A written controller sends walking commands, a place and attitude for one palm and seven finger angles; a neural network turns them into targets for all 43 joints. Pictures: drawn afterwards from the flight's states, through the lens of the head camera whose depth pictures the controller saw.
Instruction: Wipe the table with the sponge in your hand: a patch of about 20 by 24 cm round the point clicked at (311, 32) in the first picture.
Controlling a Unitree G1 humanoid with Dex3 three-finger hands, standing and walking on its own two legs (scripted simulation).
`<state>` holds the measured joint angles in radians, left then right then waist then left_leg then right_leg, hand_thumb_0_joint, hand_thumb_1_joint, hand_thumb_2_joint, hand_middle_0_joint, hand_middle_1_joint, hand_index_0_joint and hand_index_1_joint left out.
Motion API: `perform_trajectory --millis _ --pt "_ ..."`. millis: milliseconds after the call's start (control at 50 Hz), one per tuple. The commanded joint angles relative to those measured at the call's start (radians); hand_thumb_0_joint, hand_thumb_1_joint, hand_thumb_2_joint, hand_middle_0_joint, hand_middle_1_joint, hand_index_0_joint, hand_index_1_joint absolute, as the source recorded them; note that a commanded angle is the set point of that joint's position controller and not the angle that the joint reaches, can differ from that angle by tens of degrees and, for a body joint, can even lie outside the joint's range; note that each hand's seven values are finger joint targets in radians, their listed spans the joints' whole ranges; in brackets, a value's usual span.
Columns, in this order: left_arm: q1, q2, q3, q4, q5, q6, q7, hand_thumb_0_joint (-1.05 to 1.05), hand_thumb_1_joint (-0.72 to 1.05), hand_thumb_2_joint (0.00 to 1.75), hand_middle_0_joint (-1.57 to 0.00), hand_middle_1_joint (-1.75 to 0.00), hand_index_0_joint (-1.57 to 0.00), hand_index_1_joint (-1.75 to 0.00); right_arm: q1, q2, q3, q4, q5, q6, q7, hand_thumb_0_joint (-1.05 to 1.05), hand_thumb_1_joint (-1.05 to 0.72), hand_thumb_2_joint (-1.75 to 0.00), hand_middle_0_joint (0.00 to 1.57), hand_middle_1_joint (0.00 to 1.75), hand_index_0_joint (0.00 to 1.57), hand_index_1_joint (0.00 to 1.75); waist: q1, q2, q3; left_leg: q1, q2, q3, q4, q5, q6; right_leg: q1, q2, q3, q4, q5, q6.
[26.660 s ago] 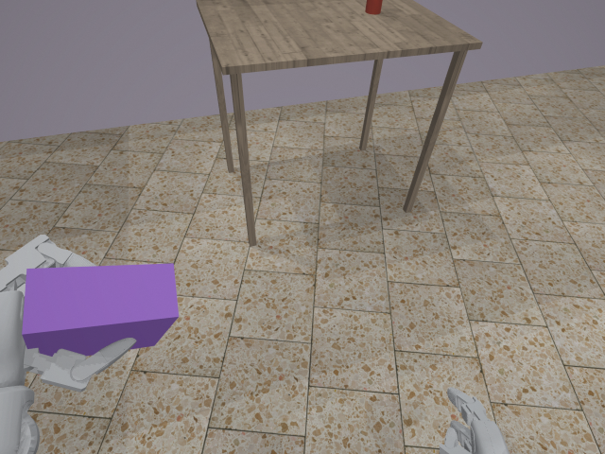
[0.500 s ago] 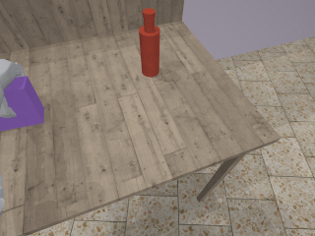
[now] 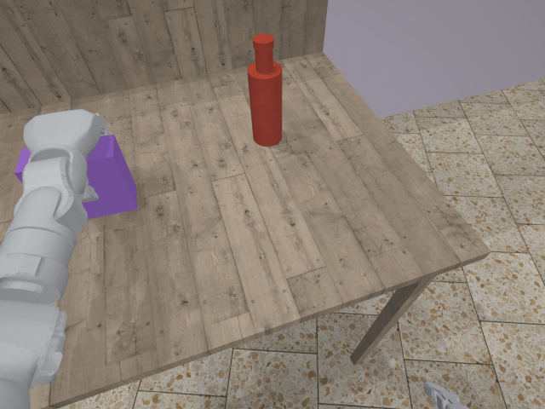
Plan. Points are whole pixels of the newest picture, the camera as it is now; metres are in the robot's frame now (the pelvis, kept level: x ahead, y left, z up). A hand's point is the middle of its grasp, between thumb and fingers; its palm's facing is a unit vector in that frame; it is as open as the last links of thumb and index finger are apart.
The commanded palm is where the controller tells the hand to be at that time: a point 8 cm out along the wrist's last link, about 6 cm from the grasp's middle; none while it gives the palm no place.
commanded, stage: wipe back along the middle lane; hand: left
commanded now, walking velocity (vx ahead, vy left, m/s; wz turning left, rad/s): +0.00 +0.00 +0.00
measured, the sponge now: (89, 189) +0.41 +0.33 +0.08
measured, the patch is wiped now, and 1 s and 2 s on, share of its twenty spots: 0.40 0.55 0.75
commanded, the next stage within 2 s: slide across to the third lane in 1.76 s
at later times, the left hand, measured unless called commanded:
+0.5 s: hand (91, 179) +0.39 +0.30 +0.12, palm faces -0.08 +0.00 -1.00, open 9.7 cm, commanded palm +0.36 +0.29 +0.15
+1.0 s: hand (87, 203) +0.35 +0.29 +0.12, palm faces -0.01 +0.01 -1.00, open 9.7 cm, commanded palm +0.31 +0.26 +0.14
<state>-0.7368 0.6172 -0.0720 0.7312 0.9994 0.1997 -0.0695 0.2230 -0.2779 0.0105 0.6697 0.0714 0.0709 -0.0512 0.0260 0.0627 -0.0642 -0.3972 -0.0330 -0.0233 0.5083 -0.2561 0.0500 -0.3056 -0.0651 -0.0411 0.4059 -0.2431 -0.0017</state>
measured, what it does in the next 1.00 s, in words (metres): stands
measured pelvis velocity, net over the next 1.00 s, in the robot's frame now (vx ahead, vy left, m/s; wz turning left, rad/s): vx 0.00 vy -0.03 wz -0.02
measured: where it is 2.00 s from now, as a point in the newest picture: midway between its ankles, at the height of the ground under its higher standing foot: outside the picture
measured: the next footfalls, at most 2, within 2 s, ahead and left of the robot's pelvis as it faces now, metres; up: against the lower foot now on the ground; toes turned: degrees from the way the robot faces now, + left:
none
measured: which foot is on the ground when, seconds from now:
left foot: down 0.00-1.00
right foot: down 0.00-1.00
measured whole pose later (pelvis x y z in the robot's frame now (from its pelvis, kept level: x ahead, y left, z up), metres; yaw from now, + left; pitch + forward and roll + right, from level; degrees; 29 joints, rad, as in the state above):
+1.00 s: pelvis +0.00 -0.03 +0.00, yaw -1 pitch +5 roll -1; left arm -0.33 0.60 0.00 0.31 0.94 0.29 -0.07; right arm 0.18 -0.29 0.02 0.60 0.09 0.12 -0.04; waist 0.04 0.09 -0.08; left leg -0.34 0.00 -0.02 0.54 -0.29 0.01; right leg -0.28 -0.03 -0.03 0.47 -0.29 0.03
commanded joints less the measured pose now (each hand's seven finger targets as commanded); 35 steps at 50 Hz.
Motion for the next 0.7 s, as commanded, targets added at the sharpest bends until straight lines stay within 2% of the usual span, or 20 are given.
perform_trajectory --millis 0,40,80,100,120,140,160,200,240,260,320,340,360,380,420,480,520,580,620,680 --pt "-0.405 0.199 0.041 -0.128 0.014 0.005 0.018 0.00 0.10 1.30 -1.20 -1.60 -1.20 -1.60 0.010 -0.157 -0.057 -0.089 -0.002 -0.029 -0.012 0.00 -0.90 -0.90 0.20 0.30 0.20 0.30 -0.044 0.004 -0.307 0.272 0.019 -0.047 -0.040 0.403 -0.037 0.009 0.098 -0.030 -0.005 0.213 -0.074" --pt "-0.405 0.191 0.037 -0.138 0.017 0.004 0.015 0.00 0.10 1.30 -1.20 -1.60 -1.20 -1.60 0.013 -0.156 -0.060 -0.091 -0.006 -0.032 -0.015 0.00 -0.90 -0.90 0.20 0.30 0.20 0.30 -0.040 0.009 -0.330 0.292 0.016 -0.042 -0.029 0.446 -0.033 0.024 0.099 -0.029 -0.001 0.242 -0.077" --pt "-0.339 0.241 0.086 -0.121 0.021 0.004 0.014 0.00 0.10 1.30 -1.20 -1.60 -1.20 -1.60 0.016 -0.160 -0.061 -0.090 -0.010 -0.028 -0.017 0.00 -0.90 -0.90 0.20 0.30 0.20 0.30 -0.028 -0.021 -0.351 0.274 0.012 -0.029 -0.025 0.451 -0.024 0.066 0.097 -0.026 0.001 0.281 -0.075" --pt "-0.331 0.201 0.053 -0.150 0.018 -0.002 0.008 0.00 0.10 1.30 -1.20 -1.60 -1.20 -1.60 0.004 -0.154 -0.057 -0.101 -0.007 -0.026 -0.015 0.00 -0.90 -0.90 0.20 0.30 0.20 0.30 -0.030 -0.014 -0.347 0.272 0.010 -0.025 -0.025 0.460 -0.023 0.070 0.095 -0.027 0.003 0.296 -0.073" --pt "-0.273 0.210 0.083 -0.163 0.008 -0.004 0.007 0.00 0.10 1.30 -1.20 -1.60 -1.20 -1.60 0.004 -0.154 -0.061 -0.106 -0.009 -0.026 -0.013 0.00 -0.90 -0.90 0.20 0.30 0.20 0.30 -0.017 -0.020 -0.355 0.276 0.015 -0.029 -0.023 0.501 -0.023 0.088 0.095 -0.030 0.007 0.317 -0.074" --pt "-0.230 0.201 0.078 -0.153 0.003 -0.001 0.002 0.00 0.10 1.30 -1.20 -1.60 -1.20 -1.60 -0.005 -0.159 -0.061 -0.108 -0.011 -0.020 -0.013 0.00 -0.90 -0.90 0.20 0.30 0.20 0.30 -0.019 -0.037 -0.330 0.265 0.013 -0.017 -0.021 0.477 -0.014 0.087 0.096 -0.029 0.003 0.324 -0.069" --pt "-0.204 0.234 0.107 -0.142 0.002 0.002 0.001 0.00 0.10 1.30 -1.20 -1.60 -1.20 -1.60 -0.005 -0.162 -0.059 -0.105 -0.008 -0.015 -0.012 0.00 -0.90 -0.90 0.20 0.30 0.20 0.30 -0.014 -0.039 -0.313 0.245 0.013 -0.011 -0.026 0.445 -0.011 0.092 0.094 -0.031 0.004 0.316 -0.067" --pt "-0.203 0.248 0.110 -0.143 0.006 0.003 -0.003 0.00 0.10 1.30 -1.20 -1.60 -1.20 -1.60 -0.013 -0.164 -0.055 -0.107 -0.005 -0.007 -0.013 0.00 -0.90 -0.90 0.20 0.30 0.20 0.30 -0.019 -0.047 -0.277 0.216 0.007 -0.001 -0.036 0.383 -0.003 0.088 0.095 -0.032 -0.001 0.298 -0.067" --pt "-0.160 0.249 0.112 -0.139 0.008 0.009 -0.009 0.00 0.10 1.30 -1.20 -1.60 -1.20 -1.60 -0.014 -0.168 -0.057 -0.114 -0.004 -0.003 -0.012 0.00 -0.90 -0.90 0.20 0.30 0.20 0.30 -0.015 -0.054 -0.254 0.205 0.004 0.003 -0.037 0.387 0.001 0.096 0.096 -0.037 0.001 0.306 -0.067" --pt "-0.161 0.279 0.131 -0.151 0.013 0.007 -0.011 0.00 0.10 1.30 -1.20 -1.60 -1.20 -1.60 -0.015 -0.171 -0.057 -0.112 -0.003 0.000 -0.012 0.00 -0.90 -0.90 0.20 0.30 0.20 0.30 -0.015 -0.045 -0.256 0.204 0.005 0.006 -0.035 0.380 0.001 0.095 0.095 -0.034 0.004 0.308 -0.066" --pt "-0.085 0.296 0.154 -0.197 0.013 0.004 -0.018 0.00 0.10 1.30 -1.20 -1.60 -1.20 -1.60 -0.024 -0.169 -0.060 -0.126 -0.004 0.004 -0.010 0.00 -0.90 -0.90 0.20 0.30 0.20 0.30 -0.004 -0.018 -0.280 0.206 -0.001 0.015 -0.027 0.408 0.004 0.128 0.094 -0.029 0.013 0.349 -0.067" --pt "-0.058 0.259 0.122 -0.168 0.009 0.008 -0.025 0.00 0.10 1.30 -1.20 -1.60 -1.20 -1.60 -0.021 -0.168 -0.058 -0.129 -0.003 0.005 -0.009 0.00 -0.90 -0.90 0.20 0.30 0.20 0.30 -0.011 -0.037 -0.248 0.193 -0.005 0.024 -0.018 0.393 0.008 0.118 0.095 -0.030 0.012 0.357 -0.064" --pt "-0.043 0.290 0.150 -0.186 0.006 0.004 -0.028 0.00 0.10 1.30 -1.20 -1.60 -1.20 -1.60 -0.022 -0.172 -0.059 -0.127 -0.001 0.008 -0.006 0.00 -0.90 -0.90 0.20 0.30 0.20 0.30 -0.006 -0.035 -0.254 0.187 -0.003 0.023 -0.017 0.384 0.007 0.122 0.093 -0.028 0.015 0.363 -0.062" --pt "-0.020 0.265 0.136 -0.213 -0.001 0.000 -0.033 0.00 0.10 1.30 -1.20 -1.60 -1.20 -1.60 -0.030 -0.168 -0.061 -0.136 -0.001 0.009 -0.005 0.00 -0.90 -0.90 0.20 0.30 0.20 0.30 -0.006 -0.043 -0.258 0.191 -0.006 0.026 -0.012 0.398 0.010 0.129 0.094 -0.026 0.019 0.385 -0.061" --pt "0.053 0.290 0.176 -0.240 -0.017 0.001 -0.037 0.00 0.10 1.30 -1.20 -1.60 -1.20 -1.60 -0.042 -0.171 -0.061 -0.149 -0.002 0.010 -0.006 0.00 -0.90 -0.90 0.20 0.30 0.20 0.30 0.006 -0.059 -0.271 0.180 -0.010 0.032 -0.008 0.396 0.013 0.159 0.089 -0.018 0.024 0.421 -0.059" --pt "0.133 0.277 0.180 -0.268 -0.032 0.000 -0.042 0.00 0.10 1.30 -1.20 -1.60 -1.20 -1.60 -0.045 -0.171 -0.062 -0.158 -0.001 0.014 -0.002 0.00 -0.90 -0.90 0.20 0.30 0.20 0.30 0.008 -0.087 -0.251 0.158 -0.013 0.043 0.004 0.389 0.014 0.166 0.087 -0.018 0.035 0.458 -0.050" --pt "0.161 0.296 0.203 -0.287 -0.040 0.003 -0.045 0.00 0.10 1.30 -1.20 -1.60 -1.20 -1.60 -0.060 -0.173 -0.059 -0.163 0.002 0.016 -0.001 0.00 -0.90 -0.90 0.20 0.30 0.20 0.30 0.014 -0.078 -0.236 0.147 -0.013 0.042 0.002 0.384 0.013 0.165 0.085 -0.013 0.037 0.462 -0.052" --pt "0.195 0.245 0.162 -0.317 -0.047 0.018 -0.046 0.00 0.10 1.30 -1.20 -1.60 -1.20 -1.60 -0.066 -0.171 -0.060 -0.169 0.006 0.020 0.002 0.00 -0.90 -0.90 0.20 0.30 0.20 0.30 0.005 -0.081 -0.205 0.144 -0.011 0.046 0.005 0.358 0.011 0.131 0.087 -0.019 0.035 0.428 -0.045" --pt "0.208 0.253 0.176 -0.347 -0.050 0.027 -0.045 0.00 0.10 1.30 -1.20 -1.60 -1.20 -1.60 -0.083 -0.170 -0.059 -0.176 0.008 0.018 0.003 0.00 -0.90 -0.90 0.20 0.30 0.20 0.30 0.011 -0.076 -0.199 0.146 -0.011 0.041 -0.001 0.350 0.011 0.126 0.088 -0.016 0.033 0.409 -0.049" --pt "0.209 0.185 0.115 -0.349 -0.053 0.049 -0.045 0.00 0.10 1.30 -1.20 -1.60 -1.20 -1.60 -0.082 -0.164 -0.058 -0.181 0.010 0.019 0.001 0.00 -0.90 -0.90 0.20 0.30 0.20 0.30 0.000 -0.092 -0.175 0.145 -0.009 0.038 -0.004 0.301 0.010 0.089 0.091 -0.025 0.023 0.335 -0.045"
